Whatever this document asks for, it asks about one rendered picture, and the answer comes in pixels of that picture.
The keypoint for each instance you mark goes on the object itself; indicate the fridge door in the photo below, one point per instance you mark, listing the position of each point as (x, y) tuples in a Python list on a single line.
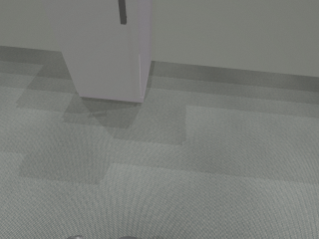
[(101, 54)]

